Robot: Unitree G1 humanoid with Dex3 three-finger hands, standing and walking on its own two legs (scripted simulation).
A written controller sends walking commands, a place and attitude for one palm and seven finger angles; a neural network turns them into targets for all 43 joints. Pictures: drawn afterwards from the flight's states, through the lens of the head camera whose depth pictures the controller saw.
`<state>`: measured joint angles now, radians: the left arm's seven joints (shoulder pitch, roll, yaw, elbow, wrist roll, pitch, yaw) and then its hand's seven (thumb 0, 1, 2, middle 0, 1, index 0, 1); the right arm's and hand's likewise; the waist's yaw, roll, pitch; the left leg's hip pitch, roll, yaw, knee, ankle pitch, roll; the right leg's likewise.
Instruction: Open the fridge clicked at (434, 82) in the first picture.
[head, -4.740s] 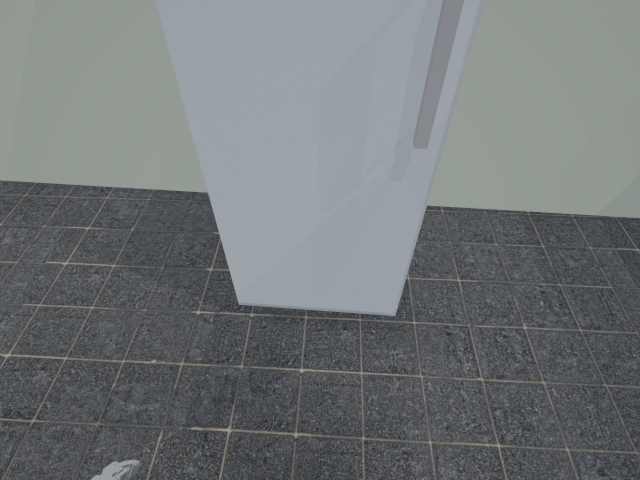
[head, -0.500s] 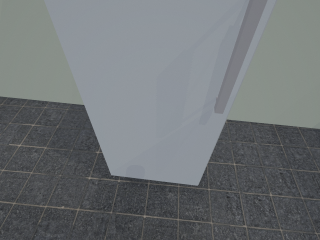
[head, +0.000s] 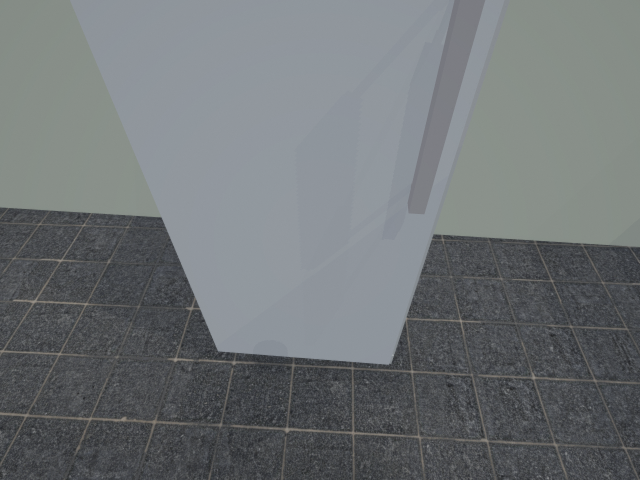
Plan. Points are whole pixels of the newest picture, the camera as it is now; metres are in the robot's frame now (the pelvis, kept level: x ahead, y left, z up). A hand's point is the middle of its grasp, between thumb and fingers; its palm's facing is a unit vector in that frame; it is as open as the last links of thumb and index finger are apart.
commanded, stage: look again from close up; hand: right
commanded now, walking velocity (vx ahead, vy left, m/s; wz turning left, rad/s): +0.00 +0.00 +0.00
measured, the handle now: (436, 112) +0.55 -0.12 +0.20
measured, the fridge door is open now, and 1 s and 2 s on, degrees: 0 0 0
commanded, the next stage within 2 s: none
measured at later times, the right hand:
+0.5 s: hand out of the picture +0.02 -0.19 -0.17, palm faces +0.01 +0.98 -0.20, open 7.3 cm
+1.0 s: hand out of the picture +0.04 -0.19 -0.17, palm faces +0.00 +0.98 -0.22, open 7.3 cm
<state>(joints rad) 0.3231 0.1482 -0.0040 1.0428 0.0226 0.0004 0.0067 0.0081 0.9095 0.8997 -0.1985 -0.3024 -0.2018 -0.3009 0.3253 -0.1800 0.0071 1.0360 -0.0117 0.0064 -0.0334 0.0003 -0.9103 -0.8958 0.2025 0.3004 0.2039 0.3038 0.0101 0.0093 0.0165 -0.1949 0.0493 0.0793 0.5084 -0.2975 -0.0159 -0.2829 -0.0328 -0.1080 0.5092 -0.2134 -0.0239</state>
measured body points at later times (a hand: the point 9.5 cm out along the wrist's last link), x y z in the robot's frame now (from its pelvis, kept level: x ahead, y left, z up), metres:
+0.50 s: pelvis +0.01 +0.00 +0.00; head +0.02 -0.01 +0.45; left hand +0.05 +0.23 -0.14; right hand +0.02 -0.24 -0.16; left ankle -0.02 +0.13 -0.74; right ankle +0.04 -0.10 -0.74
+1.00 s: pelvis +0.02 +0.00 +0.01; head +0.03 -0.01 +0.46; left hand +0.05 +0.24 -0.14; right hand +0.04 -0.24 -0.15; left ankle -0.02 +0.13 -0.74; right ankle +0.04 -0.10 -0.74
